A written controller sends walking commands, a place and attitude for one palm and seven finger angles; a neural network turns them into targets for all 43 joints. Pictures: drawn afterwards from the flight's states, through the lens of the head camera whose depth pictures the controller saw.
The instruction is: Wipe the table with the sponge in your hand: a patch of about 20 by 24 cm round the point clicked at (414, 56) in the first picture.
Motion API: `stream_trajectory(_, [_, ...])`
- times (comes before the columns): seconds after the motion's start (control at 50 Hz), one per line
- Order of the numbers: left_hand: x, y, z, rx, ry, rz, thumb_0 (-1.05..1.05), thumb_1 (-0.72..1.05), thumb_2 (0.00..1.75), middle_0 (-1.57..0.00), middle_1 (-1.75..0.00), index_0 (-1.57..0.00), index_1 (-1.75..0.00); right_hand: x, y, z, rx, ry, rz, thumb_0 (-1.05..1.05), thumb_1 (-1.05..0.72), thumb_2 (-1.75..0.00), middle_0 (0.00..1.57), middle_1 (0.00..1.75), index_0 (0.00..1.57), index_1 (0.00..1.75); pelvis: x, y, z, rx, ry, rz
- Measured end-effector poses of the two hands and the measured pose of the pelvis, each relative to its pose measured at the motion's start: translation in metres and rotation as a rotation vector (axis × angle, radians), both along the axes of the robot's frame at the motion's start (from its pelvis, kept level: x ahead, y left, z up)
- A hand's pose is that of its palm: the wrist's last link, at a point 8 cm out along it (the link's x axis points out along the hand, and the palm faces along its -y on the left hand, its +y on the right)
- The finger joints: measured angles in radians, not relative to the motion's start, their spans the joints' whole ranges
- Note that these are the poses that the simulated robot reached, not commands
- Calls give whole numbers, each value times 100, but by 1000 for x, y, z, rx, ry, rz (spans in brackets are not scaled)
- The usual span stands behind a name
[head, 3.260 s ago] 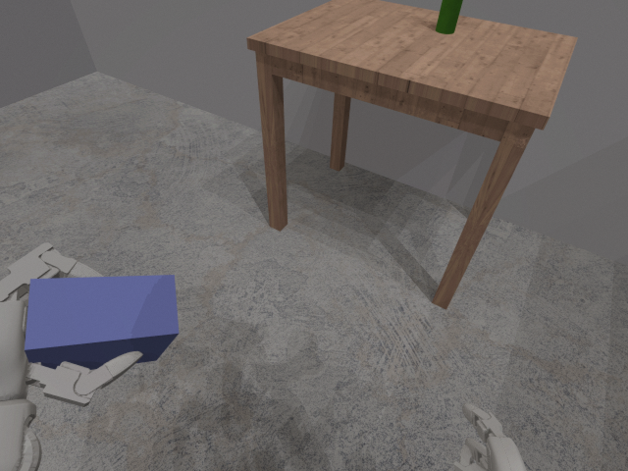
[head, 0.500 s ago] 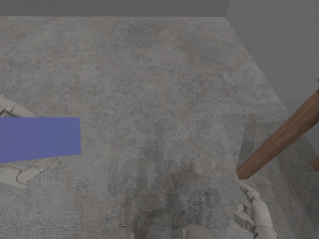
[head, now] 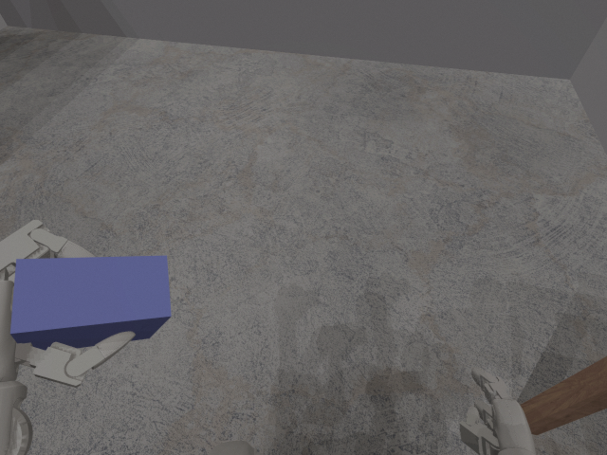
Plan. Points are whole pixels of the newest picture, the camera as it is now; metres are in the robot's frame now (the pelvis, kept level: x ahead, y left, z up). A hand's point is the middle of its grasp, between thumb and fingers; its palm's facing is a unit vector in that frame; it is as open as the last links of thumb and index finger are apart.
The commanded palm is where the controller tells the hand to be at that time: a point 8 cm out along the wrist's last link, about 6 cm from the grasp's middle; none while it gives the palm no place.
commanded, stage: walk to a spot facing it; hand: left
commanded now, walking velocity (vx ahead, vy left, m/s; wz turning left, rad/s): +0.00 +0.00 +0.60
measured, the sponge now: (116, 304) +0.23 +0.19 +0.15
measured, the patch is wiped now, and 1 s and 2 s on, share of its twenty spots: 0.00 0.00 0.00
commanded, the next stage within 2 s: turn to face it in 1.46 s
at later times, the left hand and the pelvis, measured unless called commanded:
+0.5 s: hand out of the picture +0.09 +0.27 +0.18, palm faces +0.61 -0.63 -0.48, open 9.8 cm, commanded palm +0.03 +0.29 +0.18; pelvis -0.04 -0.03 -0.01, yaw +17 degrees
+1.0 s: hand out of the picture +0.01 +0.32 +0.18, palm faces +0.80 -0.45 -0.40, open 9.8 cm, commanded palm -0.07 +0.32 +0.18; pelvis -0.05 +0.00 -0.01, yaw +34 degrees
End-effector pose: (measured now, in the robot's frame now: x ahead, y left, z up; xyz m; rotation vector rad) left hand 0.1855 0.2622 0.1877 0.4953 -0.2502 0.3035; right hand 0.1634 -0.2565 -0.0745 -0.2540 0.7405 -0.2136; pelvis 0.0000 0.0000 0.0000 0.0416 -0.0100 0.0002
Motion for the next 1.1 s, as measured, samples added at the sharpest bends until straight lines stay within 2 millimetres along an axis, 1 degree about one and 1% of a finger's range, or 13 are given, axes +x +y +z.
stream_trajectory(0.1, [-23,25,8,41,-99,28,0,-47,99,-79,-133,-79,-133,14,5,11,-79,-28,41,2,-91,-90,20,30,20,30,-4,13,-11,-22,22,53])
stream_trajectory(0.14, [-32,38,5,42,-135,45,0,-47,99,-79,-133,-79,-133,17,15,9,-78,-40,51,2,-91,-90,20,30,19,30,-8,18,-18,-18,14,67])
stream_trajectory(0.2, [-45,52,2,53,-122,84,0,-47,99,-79,-133,-79,-133,14,41,7,-17,-30,105,1,-91,-90,20,30,19,30,-14,18,-13,-49,4,109])
stream_trajectory(0.3, [-79,50,8,30,-82,134,0,-47,99,-79,-133,-79,-133,1,83,2,101,8,229,1,-90,-89,20,30,20,30,-23,11,-2,-91,3,181])
stream_trajectory(0.4, [-118,39,13,49,-36,216,0,-47,99,-79,-133,-79,-133,-7,102,-12,169,45,336,1,-90,-89,20,30,20,30,-33,-4,0,-93,6,242])
stream_trajectory(0.54, [-158,23,3,33,-13,397,0,-47,99,-79,-133,-79,-133,2,86,-36,157,89,456,2,-90,-89,21,30,20,30,-47,-32,-10,-45,-6,324])
stream_trajectory(0.68, [-182,17,-1,-17,27,456,0,-47,99,-79,-133,-79,-133,20,55,-13,35,95,453,2,-90,-89,20,30,20,30,-48,-37,6,3,-3,433])
stream_trajectory(0.78, [-205,31,5,7,8,511,0,-47,99,-79,-133,-78,-133,38,55,2,-48,66,485,2,-90,-89,20,30,20,30,-50,-29,6,0,21,492])
stream_trajectory(0.84, [-221,43,7,18,-51,551,0,-47,99,-79,-133,-78,-133,47,71,6,-87,50,526,2,-91,-90,20,30,20,30,-51,-18,1,-7,29,521])
stream_trajectory(0.88, [-229,53,5,37,-108,563,0,-47,99,-79,-133,-78,-133,53,87,2,-95,6,551,2,-91,-90,20,30,20,30,-54,-7,-13,-26,26,528])
stream_trajectory(0.92, [-232,61,1,59,-147,569,0,-47,99,-78,-133,-78,-133,55,108,-4,-55,-16,558,2,-91,-90,20,30,19,30,-57,-5,-19,-21,4,549])
stream_trajectory(0.98, [-233,70,2,83,-142,584,0,-47,99,-78,-133,-78,-133,50,142,-8,42,5,597,2,-91,-90,20,30,19,30,-53,-5,-16,-33,-8,583])
stream_trajectory(1.1, [-235,56,21,96,-125,607,0,-46,99,-78,-133,-78,-133,40,194,-12,182,63,709,2,-90,-89,20,30,20,30,-30,-2,-2,-63,-6,627])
